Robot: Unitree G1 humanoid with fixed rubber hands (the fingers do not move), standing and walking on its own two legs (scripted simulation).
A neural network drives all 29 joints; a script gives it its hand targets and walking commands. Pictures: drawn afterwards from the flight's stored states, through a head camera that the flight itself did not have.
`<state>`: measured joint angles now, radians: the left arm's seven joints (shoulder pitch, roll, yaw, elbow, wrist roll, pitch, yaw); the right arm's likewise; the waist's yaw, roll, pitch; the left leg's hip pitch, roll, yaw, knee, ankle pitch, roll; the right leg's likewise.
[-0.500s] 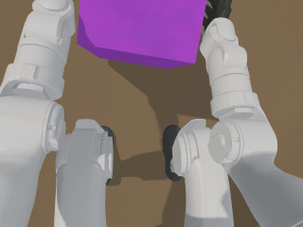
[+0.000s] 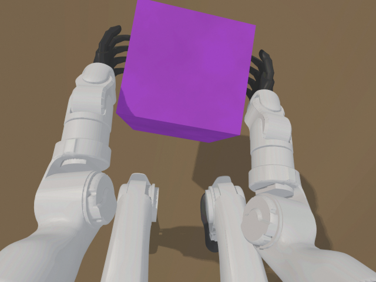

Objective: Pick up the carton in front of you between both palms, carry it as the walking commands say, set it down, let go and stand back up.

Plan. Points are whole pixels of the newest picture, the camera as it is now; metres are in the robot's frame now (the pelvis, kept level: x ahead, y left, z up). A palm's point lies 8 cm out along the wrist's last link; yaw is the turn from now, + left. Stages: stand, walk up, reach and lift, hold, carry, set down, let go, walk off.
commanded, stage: reach and lift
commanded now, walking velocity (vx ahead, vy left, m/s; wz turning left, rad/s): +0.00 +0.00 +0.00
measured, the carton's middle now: (182, 88) +0.51 +0.02 -0.14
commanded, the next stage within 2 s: none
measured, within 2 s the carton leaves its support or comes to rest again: neither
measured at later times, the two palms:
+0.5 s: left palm (75, 51) +0.45 +0.16 +0.09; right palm (320, 77) +0.45 -0.14 +0.09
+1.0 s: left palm out of the picture +0.40 +0.16 +0.24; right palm out of the picture +0.41 -0.14 +0.24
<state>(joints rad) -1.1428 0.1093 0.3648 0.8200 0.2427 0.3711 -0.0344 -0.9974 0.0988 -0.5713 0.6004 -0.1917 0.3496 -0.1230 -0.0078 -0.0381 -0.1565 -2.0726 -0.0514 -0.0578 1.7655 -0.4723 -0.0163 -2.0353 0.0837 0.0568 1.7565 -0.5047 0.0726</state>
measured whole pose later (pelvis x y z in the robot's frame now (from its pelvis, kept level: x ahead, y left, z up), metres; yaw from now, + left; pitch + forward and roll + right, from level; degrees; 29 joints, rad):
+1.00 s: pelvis +0.09 +0.00 +0.25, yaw +2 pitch +13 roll +0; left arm -0.36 -0.14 0.30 0.48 0.23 0.43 0.01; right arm -0.34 0.17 -0.34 0.47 -0.24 0.40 -0.04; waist 0.00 -0.02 -0.15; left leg -0.67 -0.03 -0.06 0.75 -0.31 -0.01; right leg -0.65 0.03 0.08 0.76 -0.34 0.02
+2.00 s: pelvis +0.10 -0.01 +0.29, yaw +3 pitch -4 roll +0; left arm -0.28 -0.16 0.23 0.30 0.28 0.68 -0.01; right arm -0.27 0.15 -0.26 0.30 -0.30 0.65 0.01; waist 0.00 -0.01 0.01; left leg -0.12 -0.02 -0.07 0.38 -0.19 -0.01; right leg -0.10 0.02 0.08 0.38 -0.21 0.01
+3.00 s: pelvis +0.16 -0.02 +0.29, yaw +2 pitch +4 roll +1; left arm -0.18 -0.14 0.10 -0.15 0.13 1.00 0.05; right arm -0.15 0.13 -0.15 -0.19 -0.13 0.99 -0.07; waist -0.01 -0.01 -0.17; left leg -0.36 0.03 0.11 0.61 -0.41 -0.02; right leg -0.22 -0.03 -0.01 0.47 -0.32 0.00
